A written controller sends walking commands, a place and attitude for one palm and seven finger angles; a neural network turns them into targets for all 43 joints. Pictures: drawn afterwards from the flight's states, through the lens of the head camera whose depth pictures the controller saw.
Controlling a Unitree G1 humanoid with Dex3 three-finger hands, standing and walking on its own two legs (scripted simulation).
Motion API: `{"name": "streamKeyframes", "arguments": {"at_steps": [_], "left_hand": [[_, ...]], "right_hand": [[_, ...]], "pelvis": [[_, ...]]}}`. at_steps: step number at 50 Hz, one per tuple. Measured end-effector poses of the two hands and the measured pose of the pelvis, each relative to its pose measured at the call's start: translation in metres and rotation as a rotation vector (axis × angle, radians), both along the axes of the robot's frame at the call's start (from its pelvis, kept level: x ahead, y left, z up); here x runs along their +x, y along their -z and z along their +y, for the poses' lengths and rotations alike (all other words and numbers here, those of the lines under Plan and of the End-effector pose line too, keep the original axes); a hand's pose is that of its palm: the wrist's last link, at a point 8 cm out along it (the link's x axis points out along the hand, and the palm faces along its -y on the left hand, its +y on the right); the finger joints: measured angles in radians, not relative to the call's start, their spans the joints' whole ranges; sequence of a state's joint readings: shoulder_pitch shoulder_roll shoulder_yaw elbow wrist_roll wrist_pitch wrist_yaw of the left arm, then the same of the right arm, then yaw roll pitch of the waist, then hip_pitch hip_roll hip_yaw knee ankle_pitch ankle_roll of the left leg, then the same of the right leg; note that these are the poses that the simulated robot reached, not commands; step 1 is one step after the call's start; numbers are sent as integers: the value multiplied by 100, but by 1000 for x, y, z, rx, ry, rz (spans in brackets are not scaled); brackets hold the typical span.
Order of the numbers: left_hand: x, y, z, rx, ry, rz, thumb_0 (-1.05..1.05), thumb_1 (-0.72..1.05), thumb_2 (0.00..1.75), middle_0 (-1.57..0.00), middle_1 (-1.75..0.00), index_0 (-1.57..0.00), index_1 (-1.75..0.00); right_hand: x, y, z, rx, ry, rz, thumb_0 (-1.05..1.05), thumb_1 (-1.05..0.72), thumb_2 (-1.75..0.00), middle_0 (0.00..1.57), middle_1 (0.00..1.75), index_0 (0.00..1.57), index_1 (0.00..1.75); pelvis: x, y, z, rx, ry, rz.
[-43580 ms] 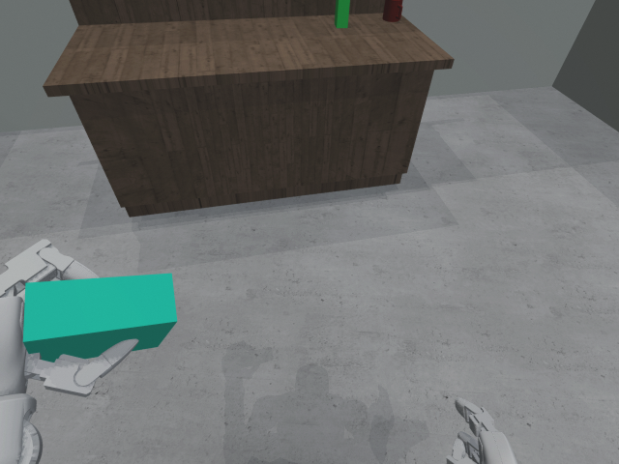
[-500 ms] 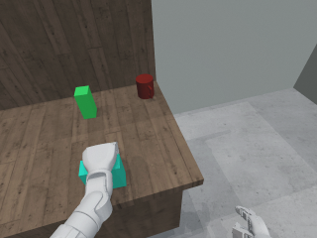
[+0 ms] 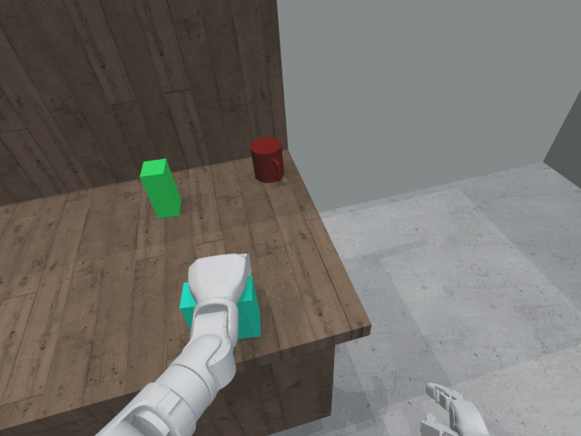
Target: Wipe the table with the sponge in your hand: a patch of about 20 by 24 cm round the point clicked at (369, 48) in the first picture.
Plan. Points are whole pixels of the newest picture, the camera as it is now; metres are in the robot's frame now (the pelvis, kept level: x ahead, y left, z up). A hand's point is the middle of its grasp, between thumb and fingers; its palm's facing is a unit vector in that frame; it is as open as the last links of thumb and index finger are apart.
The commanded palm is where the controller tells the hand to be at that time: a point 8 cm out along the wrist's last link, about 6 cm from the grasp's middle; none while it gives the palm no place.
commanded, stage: slide across to the third lane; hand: left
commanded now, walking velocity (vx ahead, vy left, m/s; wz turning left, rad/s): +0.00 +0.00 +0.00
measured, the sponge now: (225, 316) +0.32 +0.16 -0.04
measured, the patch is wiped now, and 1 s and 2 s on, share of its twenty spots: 0.85 0.90 1.00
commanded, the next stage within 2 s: wipe forward along the third lane in 0.34 s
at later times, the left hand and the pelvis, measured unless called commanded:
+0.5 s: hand (243, 296) +0.33 +0.12 +0.00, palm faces -0.06 -0.03 -1.00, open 9.1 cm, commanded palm +0.31 +0.11 +0.04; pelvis -0.01 -0.01 +0.00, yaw +0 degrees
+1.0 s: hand (247, 270) +0.38 +0.13 +0.00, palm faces -0.09 +0.00 -1.00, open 9.1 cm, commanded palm +0.36 +0.13 +0.03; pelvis -0.02 -0.01 -0.01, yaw -1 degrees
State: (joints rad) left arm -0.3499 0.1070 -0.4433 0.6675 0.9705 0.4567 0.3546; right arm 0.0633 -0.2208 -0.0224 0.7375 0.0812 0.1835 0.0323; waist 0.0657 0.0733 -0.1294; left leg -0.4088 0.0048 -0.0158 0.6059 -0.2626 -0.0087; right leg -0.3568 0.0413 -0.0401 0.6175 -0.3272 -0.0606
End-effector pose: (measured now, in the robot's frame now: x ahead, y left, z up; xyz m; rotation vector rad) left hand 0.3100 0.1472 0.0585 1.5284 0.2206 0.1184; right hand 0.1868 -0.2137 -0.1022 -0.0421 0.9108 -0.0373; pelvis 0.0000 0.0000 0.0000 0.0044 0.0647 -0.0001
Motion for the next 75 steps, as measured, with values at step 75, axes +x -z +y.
{"name": "streamKeyframes", "arguments": {"at_steps": [75], "left_hand": [[107, 2, -4, 33, -69, 43, 0, -47, 110, -85, -143, -87, -143]], "right_hand": [[-125, 34, -44, -131, 205, 277, 0, -91, -90, 20, 30, 20, 30]], "pelvis": [[-9, 13, 0, -12, 35, 181]]}}
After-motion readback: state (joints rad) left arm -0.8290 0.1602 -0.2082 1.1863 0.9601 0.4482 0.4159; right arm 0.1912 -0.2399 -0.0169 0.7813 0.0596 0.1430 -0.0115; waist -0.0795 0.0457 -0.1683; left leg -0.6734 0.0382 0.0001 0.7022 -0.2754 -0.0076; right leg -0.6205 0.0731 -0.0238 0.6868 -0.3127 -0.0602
